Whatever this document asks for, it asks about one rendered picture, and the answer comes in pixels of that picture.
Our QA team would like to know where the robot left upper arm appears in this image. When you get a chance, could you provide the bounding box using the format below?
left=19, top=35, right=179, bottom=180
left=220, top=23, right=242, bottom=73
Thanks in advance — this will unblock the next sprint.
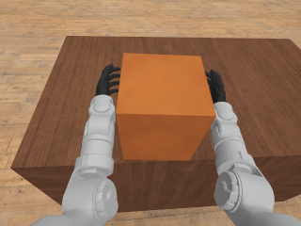
left=29, top=177, right=119, bottom=226

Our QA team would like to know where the pedestal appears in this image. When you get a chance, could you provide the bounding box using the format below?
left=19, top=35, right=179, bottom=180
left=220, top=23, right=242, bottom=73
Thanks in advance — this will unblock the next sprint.
left=10, top=36, right=301, bottom=213

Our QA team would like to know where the right robot hand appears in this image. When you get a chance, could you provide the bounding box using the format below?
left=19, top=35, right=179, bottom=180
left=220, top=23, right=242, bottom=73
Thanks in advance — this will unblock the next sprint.
left=205, top=70, right=227, bottom=104

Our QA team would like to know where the left robot hand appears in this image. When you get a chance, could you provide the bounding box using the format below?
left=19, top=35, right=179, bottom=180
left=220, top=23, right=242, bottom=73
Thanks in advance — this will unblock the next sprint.
left=95, top=63, right=121, bottom=96

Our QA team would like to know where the carton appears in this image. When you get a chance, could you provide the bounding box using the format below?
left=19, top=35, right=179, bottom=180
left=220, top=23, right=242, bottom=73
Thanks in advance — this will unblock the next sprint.
left=116, top=53, right=216, bottom=161

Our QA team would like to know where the left robot forearm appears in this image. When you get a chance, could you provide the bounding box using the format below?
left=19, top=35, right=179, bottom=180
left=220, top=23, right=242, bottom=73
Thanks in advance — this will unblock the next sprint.
left=61, top=94, right=116, bottom=213

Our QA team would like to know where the right robot forearm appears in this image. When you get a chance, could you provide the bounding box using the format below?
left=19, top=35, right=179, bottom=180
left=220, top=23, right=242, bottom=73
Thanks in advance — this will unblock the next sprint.
left=210, top=102, right=275, bottom=207

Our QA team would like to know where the robot right upper arm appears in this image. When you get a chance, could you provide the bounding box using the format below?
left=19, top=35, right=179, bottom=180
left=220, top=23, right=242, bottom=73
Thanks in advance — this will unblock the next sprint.
left=214, top=169, right=301, bottom=226

